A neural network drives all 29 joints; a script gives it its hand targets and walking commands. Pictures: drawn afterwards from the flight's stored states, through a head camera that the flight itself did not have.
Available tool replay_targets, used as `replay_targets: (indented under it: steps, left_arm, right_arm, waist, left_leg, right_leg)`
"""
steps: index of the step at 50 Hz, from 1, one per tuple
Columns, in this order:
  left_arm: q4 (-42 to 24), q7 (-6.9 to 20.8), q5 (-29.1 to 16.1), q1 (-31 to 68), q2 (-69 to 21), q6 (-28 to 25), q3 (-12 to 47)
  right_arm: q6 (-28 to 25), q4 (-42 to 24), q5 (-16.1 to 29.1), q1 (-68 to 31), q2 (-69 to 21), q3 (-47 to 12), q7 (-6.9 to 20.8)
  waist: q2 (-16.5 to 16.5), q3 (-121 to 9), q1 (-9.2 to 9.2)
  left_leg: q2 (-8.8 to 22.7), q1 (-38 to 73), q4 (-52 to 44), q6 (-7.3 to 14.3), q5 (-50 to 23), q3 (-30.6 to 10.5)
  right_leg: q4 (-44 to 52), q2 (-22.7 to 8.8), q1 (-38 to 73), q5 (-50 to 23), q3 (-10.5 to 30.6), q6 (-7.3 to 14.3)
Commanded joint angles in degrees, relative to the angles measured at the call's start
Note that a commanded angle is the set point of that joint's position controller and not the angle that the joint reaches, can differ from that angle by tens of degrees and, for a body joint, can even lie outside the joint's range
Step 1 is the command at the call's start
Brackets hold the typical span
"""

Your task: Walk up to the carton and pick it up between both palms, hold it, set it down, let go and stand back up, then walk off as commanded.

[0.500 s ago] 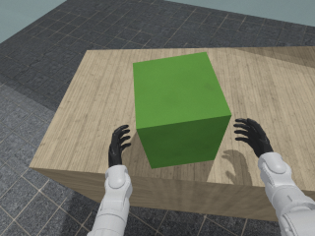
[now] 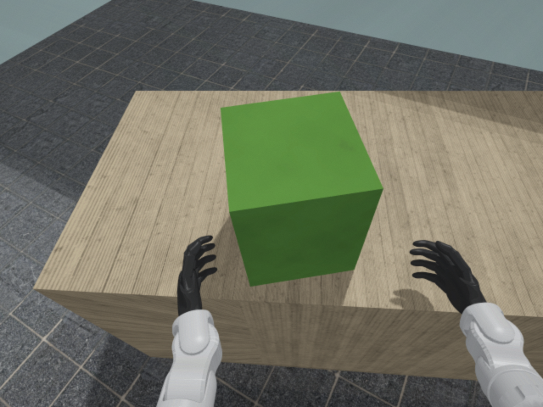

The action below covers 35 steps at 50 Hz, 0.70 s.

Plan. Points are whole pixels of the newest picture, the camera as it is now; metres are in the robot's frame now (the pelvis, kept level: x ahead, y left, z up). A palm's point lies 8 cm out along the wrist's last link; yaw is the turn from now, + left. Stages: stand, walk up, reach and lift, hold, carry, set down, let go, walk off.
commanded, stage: set down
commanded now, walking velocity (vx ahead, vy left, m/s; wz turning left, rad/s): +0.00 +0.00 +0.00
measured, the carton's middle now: (292, 194) +0.47 +0.07 +0.00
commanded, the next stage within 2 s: none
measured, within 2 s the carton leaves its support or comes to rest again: neither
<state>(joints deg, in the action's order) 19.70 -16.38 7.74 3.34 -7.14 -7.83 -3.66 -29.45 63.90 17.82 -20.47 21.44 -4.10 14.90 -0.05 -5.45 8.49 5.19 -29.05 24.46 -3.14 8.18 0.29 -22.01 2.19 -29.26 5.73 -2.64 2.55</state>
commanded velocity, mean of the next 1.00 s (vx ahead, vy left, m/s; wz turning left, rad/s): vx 0.00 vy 0.00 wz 0.00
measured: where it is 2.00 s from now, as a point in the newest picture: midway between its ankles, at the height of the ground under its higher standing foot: outside the picture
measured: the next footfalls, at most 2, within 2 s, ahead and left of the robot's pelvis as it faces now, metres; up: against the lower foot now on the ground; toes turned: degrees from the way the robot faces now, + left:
none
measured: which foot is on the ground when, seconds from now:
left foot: down 0.00-1.00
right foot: down 0.00-1.00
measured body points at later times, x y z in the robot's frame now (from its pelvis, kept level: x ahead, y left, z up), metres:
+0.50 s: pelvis +0.00 -0.01 +0.00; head +0.05 +0.00 +0.44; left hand +0.24 +0.18 -0.01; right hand +0.29 -0.23 -0.04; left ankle +0.03 +0.16 -0.74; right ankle +0.04 -0.09 -0.74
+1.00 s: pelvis +0.01 -0.01 +0.00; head +0.07 +0.01 +0.45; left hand +0.24 +0.19 -0.02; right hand +0.27 -0.24 -0.05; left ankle +0.03 +0.16 -0.74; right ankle +0.04 -0.09 -0.74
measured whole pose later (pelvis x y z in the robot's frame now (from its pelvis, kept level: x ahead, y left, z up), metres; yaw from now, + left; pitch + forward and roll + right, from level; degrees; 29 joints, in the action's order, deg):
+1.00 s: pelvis +0.01 -0.01 +0.00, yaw +0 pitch +12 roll +0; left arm 11.3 -14.8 7.0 -9.5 -3.0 -4.6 -0.7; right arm -26.8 48.2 19.3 -0.9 22.2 -4.1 16.7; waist -2.5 -4.8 4.8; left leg 5.2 -27.2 24.7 -3.1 9.1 0.3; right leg -24.5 2.2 -28.5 7.8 -2.6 3.0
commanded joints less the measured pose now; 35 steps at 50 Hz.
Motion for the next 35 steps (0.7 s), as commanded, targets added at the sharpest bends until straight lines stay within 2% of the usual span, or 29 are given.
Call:
replay_targets:
  steps: [1,2,3,4,5,6,7,9,10,11,13,14,15,16,17,19,20,21,22,24,26,27,28,30,31,32,33,34,35]
  left_arm:
    - [-17.64,0.21,-7.49,-1.71,-0.64,-0.58,5.28]
    - [-17.31,0.43,-7.60,-3.04,-0.78,-0.68,6.26]
    - [-21.12,-0.40,-8.51,-1.03,-0.37,-1.72,6.20]
    - [-19.46,-0.94,-9.05,2.48,-1.00,-1.41,7.66]
    - [-18.27,-0.76,-7.76,-5.13,-1.23,-0.73,6.20]
    - [-20.40,-1.24,-8.48,0.16,0.07,-0.93,6.32]
    - [-20.67,-1.05,-7.89,-3.55,-0.93,-0.76,6.53]
    - [-20.72,-1.27,-9.29,-3.86,-0.81,-0.37,8.15]
    - [-19.99,-1.30,-7.45,-6.13,0.21,-0.42,5.39]
    - [-21.97,-1.48,-8.16,-3.26,0.03,-0.21,7.19]
    - [-20.75,-1.41,-8.12,-4.86,0.50,-0.20,6.73]
    - [-24.24,-1.33,-8.32,-11.35,-0.55,-0.12,8.36]
    - [-23.47,-1.16,-8.07,-8.64,0.22,-0.15,7.02]
    - [-20.51,-0.91,-8.12,-4.92,0.73,0.33,7.37]
    - [-22.96,-1.25,-8.29,-7.38,1.09,0.57,6.77]
    - [-18.68,-0.85,-7.68,-7.88,1.89,0.68,4.60]
    - [-19.58,-0.45,-7.46,-10.34,1.03,1.22,6.41]
    - [-22.54,-0.77,-8.18,-7.59,1.52,1.09,6.87]
    - [-21.05,-0.71,-9.10,-7.56,1.46,1.12,6.62]
    - [-23.60,-1.34,-8.65,-8.97,1.21,0.66,7.31]
    - [-21.87,-0.71,-7.54,-12.74,1.26,1.66,7.32]
    - [-23.62,-0.94,-7.34,-10.62,1.83,1.40,6.85]
    - [-25.20,-0.96,-8.07,-10.27,1.36,1.23,7.80]
    - [-24.37,-0.81,-8.25,-11.41,2.30,0.97,7.34]
    - [-22.20,-0.31,-7.86,-12.59,2.04,1.56,8.04]
    - [-23.65,-0.67,-8.08,-13.18,0.72,1.45,8.53]
    - [-22.43,-0.01,-7.76,-12.21,1.60,1.55,7.55]
    - [-22.27,-0.04,-8.76,-11.79,1.11,1.76,9.29]
    - [-22.52,0.10,-9.20,-12.21,3.07,1.70,7.86]
  right_arm:
    - [-2.37,-12.44,8.95,0.90,19.62,1.49,0.73]
    - [-2.82,-13.62,9.26,1.45,18.37,1.30,0.99]
    - [-3.77,-18.43,8.77,-1.83,19.05,2.66,1.58]
    - [-3.53,-15.56,8.45,-4.59,20.13,3.14,2.15]
    - [-3.01,-15.33,8.95,2.29,18.77,1.47,2.24]
    - [-2.82,-15.76,8.88,-0.79,19.03,2.09,2.23]
    - [-2.98,-17.78,9.18,1.53,18.40,1.72,2.68]
    - [-3.03,-19.02,9.47,1.90,19.64,2.83,3.01]
    - [-2.73,-20.75,8.88,2.99,18.03,1.12,2.72]
    - [-2.84,-21.63,8.83,1.03,19.75,3.65,2.71]
    - [-2.67,-20.72,8.79,3.85,18.39,2.90,2.39]
    - [-2.67,-19.81,8.89,10.82,20.01,3.83,2.60]
    - [-2.83,-21.03,9.09,7.84,19.58,3.74,2.48]
    - [-2.14,-20.49,8.02,5.01,18.95,3.76,2.16]
    - [-2.11,-22.42,7.37,6.88,19.28,4.65,2.19]
    - [-1.03,-20.72,8.63,8.73,17.21,1.51,1.90]
    - [-0.73,-20.20,8.40,11.63,18.27,2.69,1.99]
    - [-0.71,-20.91,8.70,9.85,18.43,3.11,2.22]
    - [-0.64,-21.73,8.04,9.06,17.92,2.92,1.94]
    - [-1.09,-26.29,8.38,10.55,19.20,4.21,2.25]
    - [-0.15,-19.79,9.06,14.71,19.46,3.71,2.33]
    - [-0.50,-23.61,9.12,12.65,19.59,4.27,2.20]
    - [-0.43,-23.72,9.14,13.00,20.39,4.77,2.41]
    - [-0.13,-24.32,9.37,16.55,18.81,2.93,2.66]
    - [0.13,-21.96,8.99,16.95,19.25,3.22,2.28]
    - [-0.12,-24.03,9.82,16.54,19.65,3.35,2.78]
    - [0.01,-24.73,9.22,15.93,19.09,2.61,2.50]
    - [0.59,-22.89,8.36,16.95,19.97,4.24,2.31]
    - [0.43,-25.83,7.66,17.12,18.56,4.00,2.04]
  waist:
    - [-7.09,-19.19,-5.63]
    - [-6.13,-19.88,-6.09]
    - [-7.76,-21.77,-5.11]
    - [-5.24,-20.30,-5.76]
    - [-6.85,-17.72,-4.69]
    - [-5.66,-18.70,-4.46]
    - [-8.15,-18.90,-4.44]
    - [-7.21,-16.89,-5.77]
    - [-7.91,-17.23,-3.53]
    - [-7.58,-17.84,-5.46]
    - [-8.15,-17.78,-4.91]
    - [-7.49,-17.12,-6.71]
    - [-7.77,-18.43,-5.68]
    - [-8.79,-15.17,-7.09]
    - [-8.80,-17.02,-5.76]
    - [-9.30,-14.02,-3.99]
    - [-9.76,-13.29,-6.07]
    - [-8.16,-14.73,-5.60]
    - [-9.36,-14.04,-5.84]
    - [-7.66,-17.24,-5.11]
    - [-6.02,-14.15,-6.02]
    - [-6.50,-15.97,-6.21]
    - [-7.63,-16.30,-6.93]
    - [-7.16,-15.23,-6.28]
    - [-6.79,-14.19,-7.40]
    - [-5.26,-14.42,-6.62]
    - [-7.63,-13.78,-6.34]
    - [-5.95,-13.94,-7.14]
    - [-6.88,-14.74,-6.56]
  left_leg:
    - [-3.48,21.49,-0.33,2.33,-11.65,1.58]
    - [-3.54,22.13,0.65,2.15,-11.86,1.24]
    - [-3.22,20.61,0.33,2.39,-10.16,1.57]
    - [-3.03,19.90,-0.16,2.36,-4.03,1.20]
    - [-3.13,19.80,-0.51,2.75,-5.45,1.51]
    - [-3.43,17.82,-0.59,2.62,-2.38,1.83]
    - [-3.22,18.22,-0.38,3.05,-1.93,2.21]
    - [-3.09,17.30,-1.03,3.02,0.04,1.57]
    - [-3.63,16.48,-0.93,3.45,-0.58,2.40]
    - [-3.35,17.77,-0.61,3.05,-2.28,1.77]
    - [-3.70,16.02,-0.30,3.19,-0.62,2.41]
    - [-3.64,18.66,-0.93,2.67,-4.33,1.35]
    - [-3.89,17.71,-1.12,2.91,-3.04,1.85]
    - [-4.23,16.14,-0.99,3.41,1.46,1.85]
    - [-4.08,15.53,-0.79,3.27,-0.86,2.47]
    - [-4.33,15.59,-1.31,3.56,2.28,3.08]
    - [-3.67,18.07,-1.96,3.36,2.22,1.84]
    - [-3.75,17.58,-1.71,3.02,1.99,2.22]
    - [-4.10,16.77,-1.72,3.54,3.47,2.74]
    - [-3.65,18.25,-0.96,2.55,1.92,1.87]
    - [-4.12,19.53,-1.20,2.11,-0.55,2.02]
    - [-4.05,19.19,-1.16,2.41,-1.16,1.86]
    - [-3.67,20.44,-1.04,2.32,-1.01,1.12]
    - [-4.00,19.54,-1.39,2.75,1.01,2.21]
    - [-4.06,19.88,-1.57,2.56,0.40,1.97]
    - [-3.61,20.43,-1.69,2.36,0.42,1.10]
    - [-3.73,18.91,-1.38,2.95,1.78,1.50]
    - [-3.53,20.49,-1.95,2.61,3.04,1.07]
    - [-3.69,20.49,-1.95,2.75,3.55,1.74]
  right_leg:
    - [0.52,1.89,19.83,-1.28,0.46,2.31]
    - [0.94,1.72,19.92,-1.96,0.39,2.11]
    - [-0.06,2.11,19.38,0.36,-0.08,2.20]
    - [-0.22,1.92,16.00,6.13,-0.34,2.61]
    - [0.59,1.46,18.11,4.81,0.27,2.63]
    - [0.13,0.94,17.86,7.26,0.79,2.43]
    - [0.77,0.90,18.93,7.43,1.23,2.15]
    - [-0.09,1.33,17.50,7.36,0.33,2.59]
    - [0.51,0.41,19.73,8.05,1.61,2.44]
    - [-0.20,0.78,18.13,6.41,1.05,2.26]
    - [0.28,-0.54,20.10,6.91,2.68,1.72]
    - [-0.03,-0.07,21.32,2.70,2.02,1.97]
    - [0.53,-0.15,21.62,4.29,2.35,1.63]
    - [0.48,-0.41,19.66,8.09,2.51,1.43]
    - [0.51,-1.24,21.06,6.38,3.32,1.36]
    - [2.11,-2.21,20.25,10.96,5.07,0.78]
    - [1.99,-1.25,20.70,9.16,3.83,1.31]
    - [1.53,-1.49,20.41,9.32,3.90,1.42]
    - [1.83,-1.76,19.30,12.41,3.91,0.98]
    - [1.42,-1.78,19.43,11.13,4.39,1.31]
    - [2.19,-1.46,19.74,6.90,4.64,1.68]
    - [1.74,-1.23,19.63,5.75,4.26,1.41]
    - [1.41,-0.41,19.86,5.07,3.35,1.85]
    - [1.62,-1.34,19.40,6.86,4.07,1.69]
    - [1.56,-1.15,18.97,5.59,3.91,1.55]
    - [1.93,-1.08,17.67,6.32,4.05,1.94]
    - [1.78,-0.92,18.97,8.40,4.31,1.94]
    - [2.00,-1.09,17.50,9.04,4.11,1.83]
    - [2.00,-1.46,18.70,9.20,4.60,1.66]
